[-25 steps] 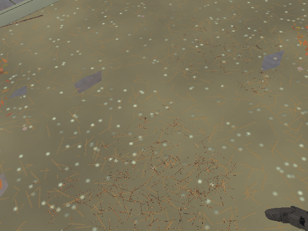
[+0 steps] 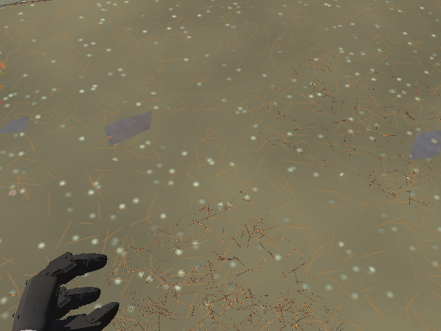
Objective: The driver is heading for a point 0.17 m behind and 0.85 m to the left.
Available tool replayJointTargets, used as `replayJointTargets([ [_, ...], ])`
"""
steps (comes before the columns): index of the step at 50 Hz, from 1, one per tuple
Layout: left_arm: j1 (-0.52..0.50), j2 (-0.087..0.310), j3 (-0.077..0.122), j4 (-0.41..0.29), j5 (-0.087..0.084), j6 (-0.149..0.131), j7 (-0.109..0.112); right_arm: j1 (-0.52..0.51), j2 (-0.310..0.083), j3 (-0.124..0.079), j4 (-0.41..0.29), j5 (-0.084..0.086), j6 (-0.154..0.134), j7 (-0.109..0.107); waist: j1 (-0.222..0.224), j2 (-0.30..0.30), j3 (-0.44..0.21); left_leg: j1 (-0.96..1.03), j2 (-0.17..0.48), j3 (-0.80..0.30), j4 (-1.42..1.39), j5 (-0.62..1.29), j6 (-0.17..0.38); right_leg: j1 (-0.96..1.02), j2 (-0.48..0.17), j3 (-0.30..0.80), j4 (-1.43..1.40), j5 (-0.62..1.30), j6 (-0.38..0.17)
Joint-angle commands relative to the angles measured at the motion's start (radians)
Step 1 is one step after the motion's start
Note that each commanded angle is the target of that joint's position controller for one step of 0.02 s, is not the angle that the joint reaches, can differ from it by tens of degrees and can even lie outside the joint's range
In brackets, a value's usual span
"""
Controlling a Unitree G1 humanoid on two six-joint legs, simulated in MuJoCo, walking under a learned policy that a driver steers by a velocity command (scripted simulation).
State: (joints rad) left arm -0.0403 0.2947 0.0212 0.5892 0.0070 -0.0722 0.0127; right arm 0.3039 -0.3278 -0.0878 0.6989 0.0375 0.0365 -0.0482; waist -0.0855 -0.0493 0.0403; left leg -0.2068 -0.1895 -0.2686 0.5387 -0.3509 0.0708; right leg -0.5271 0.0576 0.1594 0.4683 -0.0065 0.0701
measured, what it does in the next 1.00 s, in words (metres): walks ahead, turning left: right foot, then left foot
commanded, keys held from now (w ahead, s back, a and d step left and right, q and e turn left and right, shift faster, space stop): q+shift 0.06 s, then w+q+shift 0.22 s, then q+shift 0.72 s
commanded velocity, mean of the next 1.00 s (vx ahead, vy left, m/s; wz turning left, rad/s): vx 0.24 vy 0.00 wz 0.97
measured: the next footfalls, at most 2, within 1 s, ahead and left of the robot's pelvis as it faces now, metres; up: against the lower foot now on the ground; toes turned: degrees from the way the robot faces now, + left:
right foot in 0.02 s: +0.19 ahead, -0.11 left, +0.00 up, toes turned +10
left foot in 0.54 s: +0.18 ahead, +0.22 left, +0.00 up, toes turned +34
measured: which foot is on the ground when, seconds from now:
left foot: down 0.00-0.02, up 0.04-0.52, down 0.54-1.00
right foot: up 0.00-0.00, down 0.02-0.54, up 0.56-1.00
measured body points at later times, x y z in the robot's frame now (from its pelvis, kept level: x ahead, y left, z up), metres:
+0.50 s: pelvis +0.13 +0.05 +0.00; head +0.13 +0.09 +0.45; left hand +0.08 +0.37 -0.11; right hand +0.43 -0.11 -0.05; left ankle +0.15 +0.20 -0.71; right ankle +0.15 -0.12 -0.73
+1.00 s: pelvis +0.24 +0.16 +0.00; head +0.24 +0.21 +0.45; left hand +0.15 +0.49 -0.08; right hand +0.58 +0.11 -0.06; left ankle +0.15 +0.20 -0.73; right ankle +0.40 +0.15 -0.71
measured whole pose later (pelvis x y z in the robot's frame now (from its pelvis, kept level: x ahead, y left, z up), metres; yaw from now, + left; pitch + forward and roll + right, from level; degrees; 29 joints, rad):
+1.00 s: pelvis +0.24 +0.16 +0.00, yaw +56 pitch +3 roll -2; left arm 0.00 0.30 0.07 0.68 0.01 -0.03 0.00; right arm 0.20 -0.34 -0.09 0.56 0.03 0.06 -0.05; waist -0.02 -0.02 0.04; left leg -0.28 -0.18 -0.34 0.59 -0.31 0.06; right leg -0.50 0.09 0.16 0.64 -0.23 0.07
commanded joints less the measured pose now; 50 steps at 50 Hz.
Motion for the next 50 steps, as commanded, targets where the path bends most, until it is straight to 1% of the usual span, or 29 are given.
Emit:
replayJointTargets([
  [1,0.214,0.171,0.064,-0.015,0.021,-0.004,0.016,-0.083,-0.031,-0.002,-0.112,-0.016,-0.013,0.000,0.138,0.025,-0.288,-0.158,0.073,-0.088,0.330,0.047,-0.044,0.576,-0.224,0.113,-0.061,0.378,-0.107],
  [2,0.210,0.165,0.054,-0.038,0.056,0.012,0.022,0.099,-0.002,0.010,-0.108,-0.011,-0.019,0.007,0.056,-0.164,-0.396,-0.364,-0.013,-0.016,0.511,-0.421,-0.080,0.804,-0.484,0.399,-0.010,0.631,-0.291],
  [3,0.187,0.164,0.072,-0.030,0.025,0.028,0.022,0.167,-0.117,-0.011,-0.092,-0.010,-0.020,0.024,0.033,-0.233,-0.436,-0.390,0.109,0.051,0.670,-0.354,-0.115,0.732,-0.588,0.545,-0.048,0.403,-0.389],
  [4,0.156,0.097,0.060,-0.049,0.016,0.035,0.030,0.086,-0.179,-0.034,-0.075,0.001,-0.010,0.024,0.071,-0.120,-0.321,-0.435,0.167,0.091,0.709,-0.232,-0.139,0.638,-0.470,0.419,-0.090,0.024,-0.338],
  [5,0.147,0.082,0.056,-0.047,0.011,0.046,0.033,0.023,-0.184,-0.039,-0.086,0.004,0.003,0.019,0.083,-0.072,-0.240,-0.477,0.195,0.129,0.712,-0.127,-0.143,0.553,-0.385,0.315,-0.141,-0.309,-0.267],
  [6,0.130,0.102,0.060,-0.044,-0.001,0.050,0.034,0.007,-0.176,-0.041,-0.102,-0.005,0.011,0.015,0.071,-0.097,-0.192,-0.489,0.211,0.170,0.724,-0.087,-0.140,0.475,-0.347,0.273,-0.186,-0.447,-0.230],
  [7,0.131,0.123,0.065,-0.032,-0.004,0.048,0.035,-0.002,-0.151,-0.035,-0.113,-0.011,0.011,0.022,0.067,-0.114,-0.143,-0.486,0.232,0.207,0.738,-0.057,-0.132,0.398,-0.328,0.222,-0.230,-0.506,-0.220],
  [9,0.170,0.130,0.075,-0.014,-0.002,0.027,0.034,-0.021,-0.093,-0.019,-0.126,-0.015,-0.005,0.031,0.085,-0.113,-0.113,-0.486,0.253,0.251,0.717,-0.023,-0.108,0.357,-0.303,0.135,-0.287,-0.573,-0.213],
  [13,0.222,0.147,0.094,0.025,-0.011,-0.005,0.023,-0.082,-0.074,-0.015,-0.144,-0.013,-0.024,0.040,0.108,-0.079,-0.094,-0.546,0.318,0.239,0.657,0.035,-0.088,0.400,-0.362,0.085,-0.341,-0.630,-0.237],
  [14,0.300,0.161,0.088,0.055,0.045,0.007,0.004,-0.148,-0.062,0.002,-0.176,-0.123,-0.001,0.093,0.115,0.065,-0.098,-0.493,0.269,0.256,0.638,0.067,-0.068,0.322,-0.381,0.037,-0.346,-0.620,-0.224],
  [15,0.211,0.171,0.105,0.038,-0.003,-0.002,0.009,-0.101,-0.052,-0.018,-0.149,-0.005,-0.011,0.063,0.089,-0.100,-0.047,-0.552,0.325,0.234,0.604,0.070,-0.084,0.385,-0.370,0.006,-0.355,-0.563,-0.235],
  [16,0.208,0.155,0.100,0.042,-0.009,-0.005,0.009,-0.110,-0.063,-0.010,-0.150,0.007,-0.015,0.053,0.099,-0.104,-0.038,-0.559,0.335,0.227,0.576,0.087,-0.094,0.398,-0.377,-0.029,-0.353,-0.508,-0.240],
  [19,0.207,0.186,0.114,0.060,0.003,0.002,0.004,-0.174,-0.049,-0.006,-0.170,-0.018,-0.013,0.056,0.109,-0.046,-0.007,-0.461,0.347,0.252,0.412,0.127,-0.103,0.370,-0.384,-0.167,-0.320,-0.299,-0.232],
  [21,0.179,0.208,0.122,0.063,0.000,0.012,-0.005,-0.165,-0.045,-0.006,-0.168,-0.017,-0.003,0.066,0.101,-0.059,-0.010,-0.339,0.329,0.296,0.316,0.146,-0.094,0.332,-0.367,-0.260,-0.286,-0.212,-0.212],
  [24,0.164,0.219,0.130,0.073,-0.031,0.032,-0.021,-0.175,-0.074,-0.024,-0.186,-0.008,0.020,0.075,0.093,-0.067,-0.023,-0.249,0.290,0.361,0.198,0.117,-0.058,0.380,-0.389,-0.314,-0.178,-0.106,-0.173],
  [25,0.150,0.214,0.130,0.076,-0.045,0.041,-0.025,-0.133,-0.082,-0.035,-0.177,-0.010,0.025,0.074,0.058,-0.046,-0.048,-0.170,0.249,0.398,0.115,0.149,-0.033,0.386,-0.378,-0.348,-0.076,-0.011,-0.143],
  [26,0.173,0.174,0.121,0.085,-0.050,0.047,-0.029,-0.028,-0.127,-0.064,-0.143,-0.015,0.025,0.063,0.015,0.024,-0.107,-0.010,0.185,0.408,0.039,0.191,0.005,0.357,-0.321,-0.404,0.140,0.110,-0.100],
  [27,0.195,0.124,0.103,0.067,-0.025,0.051,-0.030,0.121,-0.247,-0.107,-0.109,-0.012,0.022,0.046,-0.032,0.251,-0.097,0.213,0.272,0.169,-0.078,0.494,0.091,0.087,-0.224,-0.430,0.507,-0.238,-0.019],
  [28,0.227,0.044,0.071,-0.013,0.021,0.040,-0.025,0.066,-0.376,-0.115,-0.167,-0.023,0.008,0.044,0.088,0.476,-0.191,0.377,0.489,-0.337,-0.104,0.558,0.303,-0.268,-0.067,-0.298,0.827,-0.713,0.038],
  [29,0.162,0.131,0.086,-0.014,0.007,0.025,-0.017,0.069,-0.315,-0.100,-0.195,-0.037,-0.031,0.070,0.004,0.277,-0.296,0.353,0.552,-0.435,-0.216,0.368,0.342,-0.328,-0.072,-0.103,0.908,-0.645,0.020],
  [30,0.097,0.145,0.090,-0.025,-0.019,0.015,-0.008,0.055,-0.269,-0.082,-0.182,-0.037,-0.054,0.076,0.015,0.208,-0.228,0.307,0.524,-0.367,-0.230,0.276,0.294,-0.341,-0.088,-0.083,0.876,-0.559,-0.017],
  [31,0.096,0.145,0.092,-0.011,-0.011,0.012,0.004,0.006,-0.224,-0.069,-0.179,-0.018,-0.059,0.069,0.045,0.147,-0.167,0.228,0.474,-0.291,-0.223,0.232,0.236,-0.325,-0.113,-0.068,0.800,-0.478,-0.033],
  [32,0.105,0.158,0.098,0.005,0.006,0.017,0.015,-0.059,-0.188,-0.055,-0.190,-0.008,-0.050,0.058,0.076,0.141,-0.143,0.153,0.434,-0.216,-0.212,0.263,0.195,-0.269,-0.131,-0.057,0.729,-0.417,-0.034],
  [33,0.108,0.167,0.102,0.008,0.011,0.024,0.015,-0.114,-0.181,-0.049,-0.208,-0.019,-0.042,0.044,0.107,0.165,-0.134,0.073,0.402,-0.166,-0.209,0.339,0.177,-0.195,-0.127,-0.056,0.687,-0.370,-0.032],
  [34,0.106,0.159,0.101,0.014,0.016,0.028,0.013,-0.147,-0.179,-0.048,-0.220,-0.031,-0.038,0.032,0.119,0.164,-0.145,0.038,0.373,-0.131,-0.200,0.439,0.169,-0.152,-0.104,-0.068,0.667,-0.326,-0.024],
  [36,0.113,0.119,0.089,0.030,0.019,0.033,0.009,-0.139,-0.181,-0.050,-0.214,-0.030,-0.032,0.014,0.123,0.131,-0.182,0.039,0.339,-0.096,-0.163,0.593,0.164,-0.120,-0.064,-0.072,0.606,-0.273,-0.004],
  [41,0.037,0.078,0.070,0.018,0.005,0.044,0.003,-0.104,-0.178,-0.053,-0.194,-0.009,-0.008,-0.008,0.098,0.144,-0.176,0.070,0.297,-0.166,-0.112,0.554,0.132,-0.122,0.002,-0.031,0.397,-0.217,0.024],
  [47,-0.024,0.092,0.073,0.001,0.001,0.027,-0.004,-0.108,-0.166,-0.052,-0.200,-0.013,0.011,-0.009,0.067,0.196,-0.152,0.099,0.278,-0.295,-0.033,0.615,0.114,-0.060,0.032,0.012,0.235,-0.228,0.014],
  [50,0.008,0.117,0.087,0.005,-0.004,0.013,-0.011,-0.145,-0.164,-0.049,-0.218,-0.008,0.014,-0.005,0.080,0.223,-0.150,0.095,0.246,-0.355,0.003,0.580,0.087,0.065,0.029,0.009,0.078,-0.216,-0.011],
])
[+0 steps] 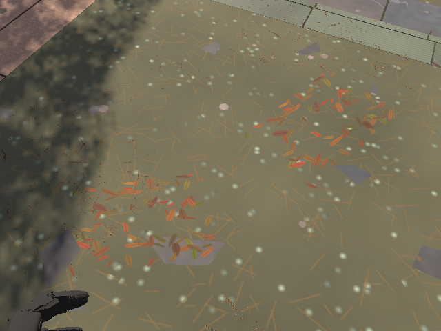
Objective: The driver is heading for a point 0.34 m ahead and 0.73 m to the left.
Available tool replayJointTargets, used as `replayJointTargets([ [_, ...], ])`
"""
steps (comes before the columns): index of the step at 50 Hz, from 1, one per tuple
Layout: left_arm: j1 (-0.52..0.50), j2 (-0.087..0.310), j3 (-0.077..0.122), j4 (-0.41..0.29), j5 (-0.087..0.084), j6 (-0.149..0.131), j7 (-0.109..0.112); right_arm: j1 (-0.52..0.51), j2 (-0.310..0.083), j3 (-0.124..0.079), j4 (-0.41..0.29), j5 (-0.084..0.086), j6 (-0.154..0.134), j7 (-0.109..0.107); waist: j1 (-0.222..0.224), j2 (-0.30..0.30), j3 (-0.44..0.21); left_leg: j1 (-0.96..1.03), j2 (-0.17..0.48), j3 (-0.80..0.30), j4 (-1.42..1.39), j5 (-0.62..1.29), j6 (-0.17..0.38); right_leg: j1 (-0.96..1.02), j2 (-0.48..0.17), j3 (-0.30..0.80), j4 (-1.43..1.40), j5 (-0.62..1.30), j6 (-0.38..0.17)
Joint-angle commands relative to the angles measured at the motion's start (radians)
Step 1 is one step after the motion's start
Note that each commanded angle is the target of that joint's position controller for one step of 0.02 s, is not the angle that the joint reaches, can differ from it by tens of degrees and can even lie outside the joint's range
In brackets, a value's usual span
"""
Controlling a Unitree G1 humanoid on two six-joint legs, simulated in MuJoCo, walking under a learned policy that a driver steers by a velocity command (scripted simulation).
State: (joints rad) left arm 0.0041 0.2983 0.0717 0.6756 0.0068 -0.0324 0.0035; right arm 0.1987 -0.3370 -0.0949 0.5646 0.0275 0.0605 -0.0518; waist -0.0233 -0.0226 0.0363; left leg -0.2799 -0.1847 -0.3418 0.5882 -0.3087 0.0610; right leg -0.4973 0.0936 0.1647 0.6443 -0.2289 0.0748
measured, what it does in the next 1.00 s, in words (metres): walks ahead, turning left: right foot, then left foot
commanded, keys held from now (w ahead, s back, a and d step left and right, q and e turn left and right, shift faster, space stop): q+shift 0.18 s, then w+q+shift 0.72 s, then q+shift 0.10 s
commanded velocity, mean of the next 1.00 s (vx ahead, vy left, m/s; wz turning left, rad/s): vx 0.58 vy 0.00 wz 1.00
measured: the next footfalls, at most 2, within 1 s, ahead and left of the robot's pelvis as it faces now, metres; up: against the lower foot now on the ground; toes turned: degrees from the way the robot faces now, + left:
right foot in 0.04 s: +0.14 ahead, -0.12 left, +0.00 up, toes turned +13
left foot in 0.58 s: +0.11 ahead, +0.19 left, +0.00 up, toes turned +40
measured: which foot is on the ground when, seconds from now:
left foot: down 0.00-0.04, up 0.06-0.56, down 0.58-0.98, up 1.00-1.00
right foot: up 0.00-0.02, down 0.04-0.58, up 0.60-0.98, down 1.00-1.00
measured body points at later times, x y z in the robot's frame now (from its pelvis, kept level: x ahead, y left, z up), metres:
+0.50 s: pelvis +0.09 +0.03 +0.01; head +0.09 +0.06 +0.46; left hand +0.00 +0.34 -0.11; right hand +0.39 -0.12 -0.05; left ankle +0.06 +0.18 -0.69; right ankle +0.10 -0.13 -0.73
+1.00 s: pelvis +0.33 +0.32 -0.03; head +0.36 +0.36 +0.42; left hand +0.30 +0.67 -0.08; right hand +0.54 +0.09 -0.14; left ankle +0.09 +0.17 -0.72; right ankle +0.52 +0.39 -0.74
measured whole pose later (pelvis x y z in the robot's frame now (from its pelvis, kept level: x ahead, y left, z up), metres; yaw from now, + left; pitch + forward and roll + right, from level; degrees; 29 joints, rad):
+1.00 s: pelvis +0.33 +0.32 -0.03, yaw +58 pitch +3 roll +1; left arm -0.03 0.30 0.00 0.57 0.03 -0.04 -0.01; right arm 0.52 -0.34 -0.07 0.85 0.00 -0.06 0.01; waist -0.12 -0.01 0.06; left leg 0.16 -0.14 -0.28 0.47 -0.50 0.12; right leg -0.58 -0.02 0.01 0.55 -0.04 0.00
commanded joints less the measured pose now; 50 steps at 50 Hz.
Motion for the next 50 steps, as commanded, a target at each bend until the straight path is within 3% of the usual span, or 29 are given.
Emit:
replayJointTargets([
  [1,-0.005,0.118,0.043,-0.072,-0.005,-0.030,-0.002,-0.067,-0.149,-0.039,-0.093,0.006,-0.009,0.001,0.039,0.194,-0.142,0.132,0.208,-0.276,-0.024,0.474,0.076,0.131,-0.016,-0.015,-0.200,0.082,-0.027],
  [2,0.034,0.130,0.050,-0.062,-0.002,-0.031,0.000,-0.067,-0.122,-0.028,-0.099,0.007,-0.009,0.005,0.051,0.143,-0.164,0.053,0.160,-0.236,0.054,0.297,0.042,0.290,-0.084,-0.001,-0.285,0.230,-0.056],
  [3,0.032,0.178,0.058,-0.076,0.007,-0.020,0.008,0.042,-0.039,-0.005,-0.084,-0.015,-0.008,0.012,-0.009,-0.090,-0.237,-0.083,0.048,-0.079,0.272,-0.189,-0.011,0.492,-0.310,0.185,-0.257,0.468,-0.150],
  [4,0.083,0.176,0.055,-0.065,0.037,-0.009,0.005,0.064,-0.102,-0.020,-0.108,-0.003,-0.012,0.013,-0.023,-0.277,-0.203,-0.296,-0.010,0.052,0.437,-0.437,-0.066,0.524,-0.478,0.448,-0.291,0.556,-0.321],
  [5,0.082,0.143,0.053,-0.078,0.020,-0.009,0.008,0.091,-0.188,-0.044,-0.081,-0.009,-0.018,0.017,-0.017,-0.221,-0.183,-0.342,0.080,0.084,0.589,-0.367,-0.118,0.501,-0.512,0.459,-0.290,0.491,-0.363],
  [6,0.056,0.098,0.041,-0.091,0.013,-0.004,0.018,0.058,-0.214,-0.056,-0.058,-0.002,-0.014,0.020,0.000,-0.146,-0.141,-0.357,0.118,0.114,0.647,-0.284,-0.141,0.461,-0.444,0.314,-0.276,0.418,-0.329],
  [7,0.036,0.085,0.036,-0.098,0.010,0.008,0.028,0.049,-0.202,-0.058,-0.041,0.001,-0.004,0.019,-0.001,-0.090,-0.119,-0.358,0.141,0.139,0.675,-0.216,-0.153,0.426,-0.381,0.204,-0.277,0.321,-0.285],
  [10,0.063,0.111,0.037,-0.084,0.012,0.027,0.051,0.013,-0.120,-0.033,-0.060,0.010,0.003,0.026,0.026,-0.098,-0.097,-0.376,0.196,0.267,0.666,-0.082,-0.152,0.372,-0.317,0.027,-0.359,0.152,-0.261],
  [12,0.139,0.142,0.049,-0.064,-0.001,0.020,0.050,-0.023,-0.098,-0.020,-0.082,0.013,-0.010,0.038,0.067,-0.163,-0.125,-0.435,0.244,0.311,0.606,-0.059,-0.141,0.447,-0.348,0.039,-0.434,-0.148,-0.255],
  [14,0.183,0.164,0.058,-0.053,-0.008,0.002,0.044,-0.058,-0.105,-0.019,-0.091,0.007,-0.025,0.049,0.089,-0.151,-0.123,-0.477,0.280,0.318,0.568,-0.057,-0.125,0.493,-0.393,0.059,-0.477,-0.315,-0.250],
  [20,0.214,0.199,0.073,-0.028,-0.010,-0.031,0.025,-0.082,-0.071,-0.007,-0.081,0.003,-0.044,0.065,0.080,-0.110,-0.048,-0.489,0.339,0.333,0.465,-0.003,-0.093,0.491,-0.456,-0.063,-0.539,-0.375,-0.227],
  [21,0.270,0.202,0.064,-0.009,0.047,-0.021,-0.001,-0.129,-0.061,0.008,-0.095,-0.100,-0.015,0.123,0.077,-0.026,-0.047,-0.396,0.295,0.370,0.390,-0.002,-0.069,0.423,-0.462,-0.168,-0.528,-0.378,-0.183],
  [22,0.250,0.212,0.069,-0.011,0.046,-0.017,-0.012,-0.137,-0.047,0.009,-0.096,-0.087,-0.007,0.152,0.071,-0.087,-0.033,-0.330,0.286,0.400,0.336,-0.003,-0.057,0.375,-0.439,-0.230,-0.525,-0.378,-0.154],
  [24,0.215,0.220,0.067,-0.020,0.041,-0.010,-0.014,-0.135,-0.058,0.009,-0.091,-0.059,-0.008,0.171,0.052,-0.150,-0.009,-0.226,0.276,0.450,0.253,-0.030,-0.029,0.315,-0.430,-0.301,-0.523,-0.407,-0.122],
  [27,0.227,0.224,0.065,-0.010,0.032,0.013,-0.019,-0.109,-0.071,0.012,-0.070,-0.064,-0.014,0.152,0.027,-0.134,0.029,-0.106,0.237,0.524,0.129,-0.089,0.024,0.312,-0.457,-0.355,-0.436,-0.377,-0.126],
  [28,0.216,0.221,0.062,-0.008,0.022,0.021,-0.022,0.000,-0.067,0.010,-0.025,-0.066,-0.020,0.138,-0.038,-0.077,0.012,0.039,0.191,0.548,0.066,-0.060,0.045,0.259,-0.431,-0.416,-0.273,-0.246,-0.121],
  [29,0.229,0.180,0.046,-0.006,0.032,0.024,-0.024,0.238,-0.110,-0.015,0.079,-0.068,-0.032,0.114,-0.139,0.094,-0.073,0.270,0.107,0.514,0.031,-0.139,0.067,0.175,-0.348,-0.497,0.139,0.050,-0.113],
  [30,0.161,0.042,-0.001,-0.051,0.053,0.022,-0.032,0.359,-0.169,-0.017,0.113,-0.047,-0.043,0.096,-0.176,0.358,-0.032,0.373,0.287,0.168,-0.085,-0.301,0.103,-0.171,-0.254,-0.464,0.562,-0.314,-0.084],
  [31,0.048,0.040,-0.008,-0.187,0.060,0.009,-0.037,0.287,-0.283,-0.029,0.039,-0.020,-0.051,0.082,-0.147,0.480,-0.056,0.420,0.415,-0.395,-0.351,-0.465,0.213,-0.521,-0.099,-0.245,0.729,-0.393,-0.039],
  [32,-0.009,0.111,0.003,-0.205,0.072,-0.009,-0.039,0.276,-0.263,-0.030,0.041,-0.033,-0.058,0.073,-0.156,0.280,-0.033,0.462,0.489,-0.436,-0.424,-0.409,0.247,-0.603,-0.155,-0.145,0.773,-0.303,-0.041],
  [34,0.080,0.147,0.000,-0.140,0.067,-0.032,-0.042,0.246,-0.202,-0.012,0.060,-0.057,-0.073,0.059,-0.071,0.121,-0.003,0.357,0.441,-0.265,-0.354,-0.273,0.236,-0.496,-0.216,-0.139,0.658,-0.150,-0.043],
  [35,0.113,0.152,0.000,-0.116,0.070,-0.025,-0.045,0.202,-0.177,-0.001,0.057,-0.053,-0.083,0.056,-0.033,0.092,0.010,0.275,0.385,-0.193,-0.372,-0.256,0.221,-0.412,-0.232,-0.137,0.602,-0.106,-0.036],
  [38,0.070,0.143,-0.009,-0.117,0.058,0.013,-0.050,0.189,-0.139,0.015,0.082,-0.042,-0.117,0.060,-0.001,0.081,0.072,0.162,0.313,-0.103,-0.451,-0.084,0.234,-0.327,-0.216,-0.161,0.460,-0.021,-0.003],
  [42,-0.078,0.084,-0.037,-0.152,0.033,0.010,-0.057,0.229,-0.152,0.003,0.137,-0.037,-0.134,0.062,-0.024,0.044,0.083,0.169,0.240,-0.006,-0.432,0.290,0.222,-0.240,-0.142,-0.203,0.176,0.126,0.002],
  [45,-0.148,0.074,-0.046,-0.185,0.016,0.004,-0.053,0.253,-0.169,-0.006,0.179,-0.022,-0.144,0.055,-0.045,0.080,0.053,0.189,0.285,-0.040,-0.438,0.518,0.196,-0.080,-0.112,-0.198,0.016,0.245,-0.035],
  [47,-0.028,0.103,-0.034,-0.153,0.019,-0.003,-0.031,0.213,-0.198,-0.015,0.192,-0.019,-0.139,0.051,0.013,0.077,-0.002,0.202,0.251,0.000,-0.297,0.882,0.126,0.149,-0.051,-0.207,-0.071,0.210,-0.072],
  [48,0.118,0.149,-0.014,-0.114,0.020,-0.008,-0.011,0.211,-0.223,-0.024,0.199,-0.022,-0.137,0.052,0.067,0.085,-0.095,0.182,0.231,0.004,-0.120,1.059,0.083,0.352,-0.019,-0.211,-0.050,0.167,-0.086],
  [49,0.311,0.181,0.004,-0.070,0.016,-0.014,0.011,0.169,-0.233,-0.028,0.195,-0.018,-0.140,0.056,0.173,0.088,-0.173,0.099,0.192,0.006,0.113,1.019,0.043,0.573,-0.068,-0.194,-0.089,0.228,-0.096],
  [50,0.503,0.238,0.025,-0.035,0.042,-0.023,0.031,0.144,-0.139,-0.007,0.174,-0.020,-0.147,0.055,0.238,0.044,-0.288,-0.042,0.116,0.040,0.402,0.677,0.018,0.807,-0.246,-0.045,-0.085,0.081,-0.111],
])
